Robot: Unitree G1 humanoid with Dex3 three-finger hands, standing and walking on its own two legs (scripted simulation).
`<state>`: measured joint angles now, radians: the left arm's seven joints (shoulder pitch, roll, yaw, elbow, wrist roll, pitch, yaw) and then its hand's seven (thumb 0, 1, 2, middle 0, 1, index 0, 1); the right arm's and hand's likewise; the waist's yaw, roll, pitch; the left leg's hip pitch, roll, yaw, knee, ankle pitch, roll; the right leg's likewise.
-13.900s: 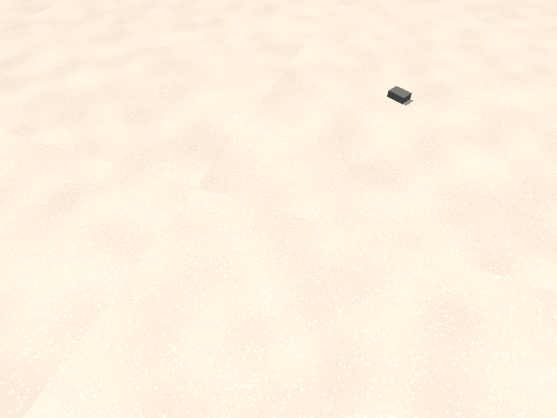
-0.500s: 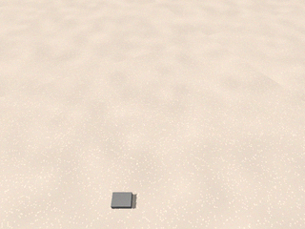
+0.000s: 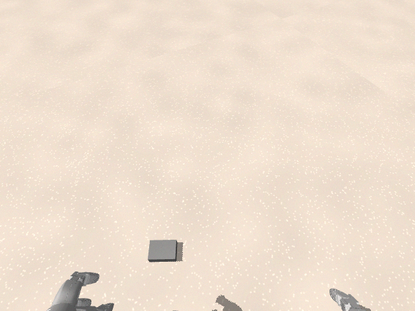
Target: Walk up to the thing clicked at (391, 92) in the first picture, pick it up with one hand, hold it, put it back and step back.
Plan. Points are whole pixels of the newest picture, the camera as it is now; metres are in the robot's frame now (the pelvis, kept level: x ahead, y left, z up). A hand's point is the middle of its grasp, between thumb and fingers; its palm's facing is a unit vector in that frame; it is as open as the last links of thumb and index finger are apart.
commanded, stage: rise first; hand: left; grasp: from above
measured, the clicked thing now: (163, 250) +0.43 +0.23 -0.73
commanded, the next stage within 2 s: none
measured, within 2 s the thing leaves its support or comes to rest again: neither
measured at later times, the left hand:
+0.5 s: hand out of the picture +0.13 +0.26 -0.22, palm faces -0.22 -0.84 -0.49, open 14.1 cm
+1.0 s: hand (124, 283) +0.25 +0.28 -0.42, palm faces -0.46 -0.38 -0.80, open 14.0 cm
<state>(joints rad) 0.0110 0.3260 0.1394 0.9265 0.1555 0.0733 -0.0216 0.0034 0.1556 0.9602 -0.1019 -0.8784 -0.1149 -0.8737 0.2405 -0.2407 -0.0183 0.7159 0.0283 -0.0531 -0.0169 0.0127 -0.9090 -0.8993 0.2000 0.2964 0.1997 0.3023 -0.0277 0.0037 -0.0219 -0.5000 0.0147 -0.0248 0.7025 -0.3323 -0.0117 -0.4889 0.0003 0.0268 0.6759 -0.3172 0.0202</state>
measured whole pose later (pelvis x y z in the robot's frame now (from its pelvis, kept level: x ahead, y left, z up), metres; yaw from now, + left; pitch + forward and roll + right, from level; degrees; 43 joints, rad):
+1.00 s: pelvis -0.07 +0.00 -0.28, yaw -1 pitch +34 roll -3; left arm -0.33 0.49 0.10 0.80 0.81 -0.13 0.15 0.00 -0.55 1.00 -0.11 -1.04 -0.11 -1.05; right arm 0.08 -0.29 -0.06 0.67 -0.01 -0.16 0.05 0.01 -0.93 -0.91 0.20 0.30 0.20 0.30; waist -0.02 0.02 -0.16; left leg -1.86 -0.01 -0.08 1.96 -0.69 -0.03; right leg -1.84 0.02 0.00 1.93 -0.68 0.04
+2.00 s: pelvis -0.08 +0.01 -0.42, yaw -5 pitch +33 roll -7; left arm -0.86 0.71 0.12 1.43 1.30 -0.28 0.43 0.00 -0.45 0.96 -0.16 -0.89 -0.16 -0.90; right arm 0.12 -0.25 0.02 0.77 -0.14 -0.04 0.12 0.01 -0.91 -0.90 0.20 0.30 0.20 0.30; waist -0.19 -0.01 -0.07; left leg -2.28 -0.03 -0.13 2.39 -0.70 -0.02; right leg -2.23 0.04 -0.03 2.31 -0.67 0.06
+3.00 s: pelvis -0.08 +0.01 -0.43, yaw -8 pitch +33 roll -9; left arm -0.91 0.79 0.13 1.50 1.31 -0.27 0.47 0.00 -0.47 0.99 -0.16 -0.91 -0.15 -0.93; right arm 0.14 -0.27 0.09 0.75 -0.16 -0.06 0.15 0.01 -0.91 -0.90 0.20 0.30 0.20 0.30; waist -0.25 -0.03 -0.02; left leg -2.33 -0.03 -0.16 2.46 -0.71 -0.02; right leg -2.26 0.05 -0.06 2.35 -0.68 0.06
